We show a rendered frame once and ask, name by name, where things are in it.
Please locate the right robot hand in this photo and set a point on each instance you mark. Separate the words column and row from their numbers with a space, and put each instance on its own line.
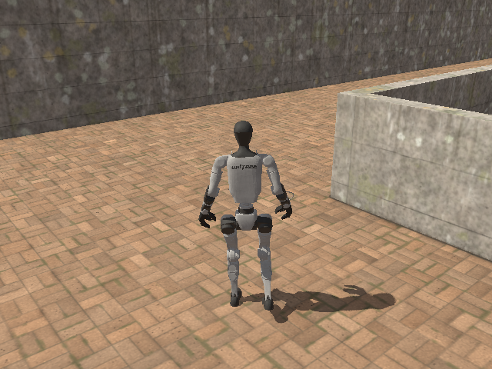
column 280, row 209

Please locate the robot left forearm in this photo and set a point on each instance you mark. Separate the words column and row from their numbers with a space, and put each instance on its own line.
column 207, row 203

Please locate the robot left shin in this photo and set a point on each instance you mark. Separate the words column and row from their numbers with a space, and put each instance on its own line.
column 233, row 272

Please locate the robot right upper arm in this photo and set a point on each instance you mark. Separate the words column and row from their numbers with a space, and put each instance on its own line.
column 273, row 174

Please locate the robot right forearm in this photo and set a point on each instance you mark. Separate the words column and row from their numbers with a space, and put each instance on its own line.
column 283, row 198

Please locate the robot left upper arm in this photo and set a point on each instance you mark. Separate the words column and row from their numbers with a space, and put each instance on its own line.
column 219, row 163

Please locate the left robot hand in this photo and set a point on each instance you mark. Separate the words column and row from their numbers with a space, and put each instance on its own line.
column 210, row 216

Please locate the left robot foot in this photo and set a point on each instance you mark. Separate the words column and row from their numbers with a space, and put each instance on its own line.
column 235, row 300

